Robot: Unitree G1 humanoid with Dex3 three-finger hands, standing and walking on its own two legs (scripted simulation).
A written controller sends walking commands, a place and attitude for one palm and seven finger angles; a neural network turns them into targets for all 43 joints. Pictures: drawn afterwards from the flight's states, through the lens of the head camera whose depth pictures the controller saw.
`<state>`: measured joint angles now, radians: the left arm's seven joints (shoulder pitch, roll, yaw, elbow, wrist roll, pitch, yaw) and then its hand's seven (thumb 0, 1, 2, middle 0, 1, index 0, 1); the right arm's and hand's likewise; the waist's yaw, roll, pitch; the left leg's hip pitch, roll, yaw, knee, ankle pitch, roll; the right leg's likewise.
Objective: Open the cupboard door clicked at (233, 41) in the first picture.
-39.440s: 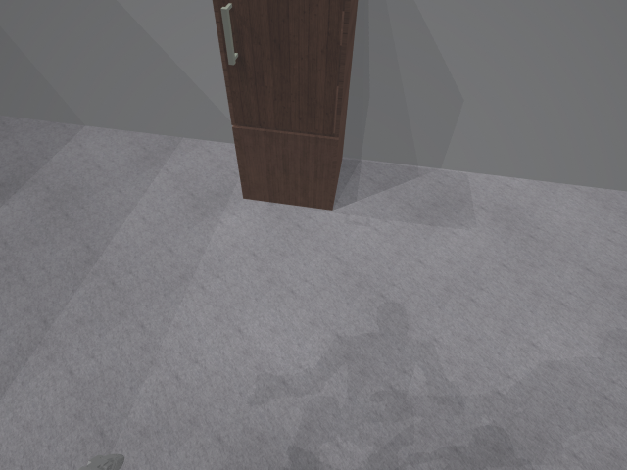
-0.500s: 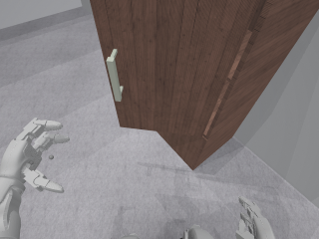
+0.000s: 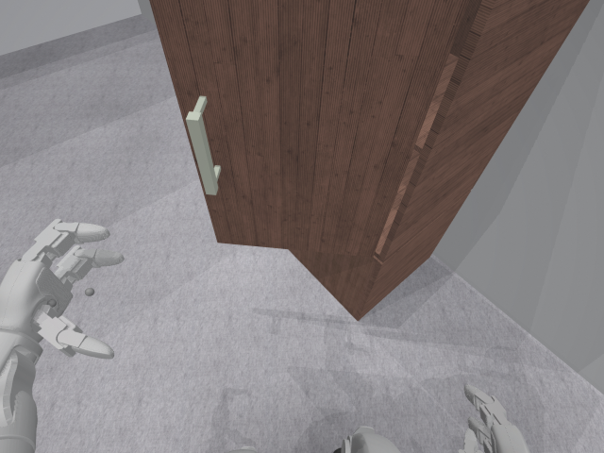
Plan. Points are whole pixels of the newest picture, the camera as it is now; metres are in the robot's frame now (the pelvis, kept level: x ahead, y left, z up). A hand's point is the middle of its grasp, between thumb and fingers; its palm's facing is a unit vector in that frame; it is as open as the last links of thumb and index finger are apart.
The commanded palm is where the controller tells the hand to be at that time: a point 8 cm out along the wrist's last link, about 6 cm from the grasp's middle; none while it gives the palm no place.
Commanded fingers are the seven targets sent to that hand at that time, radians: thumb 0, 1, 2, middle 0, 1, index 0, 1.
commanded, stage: raise the hand with hooked fingers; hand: left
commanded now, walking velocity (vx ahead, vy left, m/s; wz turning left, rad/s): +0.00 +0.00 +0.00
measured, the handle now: (207, 149) +0.56 +0.19 +0.04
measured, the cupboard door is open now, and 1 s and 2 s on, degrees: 44 44 44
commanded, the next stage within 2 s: move the hooked fingers beside the handle in 0.10 s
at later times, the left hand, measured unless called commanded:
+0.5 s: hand (114, 259) +0.33 +0.26 +0.06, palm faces -0.06 -1.00 -0.02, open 13.9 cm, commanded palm +0.31 +0.31 +0.06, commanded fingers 0.00 -0.50 0.30 -0.30 -1.20 -0.30 -1.20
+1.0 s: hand (135, 219) +0.40 +0.25 +0.06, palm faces -0.05 -1.00 -0.02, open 13.9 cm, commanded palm +0.38 +0.30 +0.06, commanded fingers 0.00 -0.50 0.30 -0.30 -1.20 -0.30 -1.20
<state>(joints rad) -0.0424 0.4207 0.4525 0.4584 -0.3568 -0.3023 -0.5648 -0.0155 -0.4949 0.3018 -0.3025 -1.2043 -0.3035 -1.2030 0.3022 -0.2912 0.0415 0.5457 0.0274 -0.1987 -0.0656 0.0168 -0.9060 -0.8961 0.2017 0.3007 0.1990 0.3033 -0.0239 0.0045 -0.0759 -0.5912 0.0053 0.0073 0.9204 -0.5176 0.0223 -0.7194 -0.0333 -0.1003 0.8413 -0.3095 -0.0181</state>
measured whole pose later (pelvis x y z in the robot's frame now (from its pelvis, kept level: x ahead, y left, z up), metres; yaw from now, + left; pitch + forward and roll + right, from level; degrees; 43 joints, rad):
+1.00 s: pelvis +0.00 -0.01 -0.01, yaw -1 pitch +16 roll -1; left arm -0.49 0.51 0.47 0.88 -0.25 -0.35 -0.54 -0.02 -0.50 0.30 -0.30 -1.20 -0.30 -1.20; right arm 0.35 -0.30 0.04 0.58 0.03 -0.08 -0.06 0.01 -0.91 -0.90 0.20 0.30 0.20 0.30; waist -0.08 0.00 -0.09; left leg -0.70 0.01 0.02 0.95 -0.52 0.02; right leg -0.84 -0.02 -0.09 0.87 -0.30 -0.03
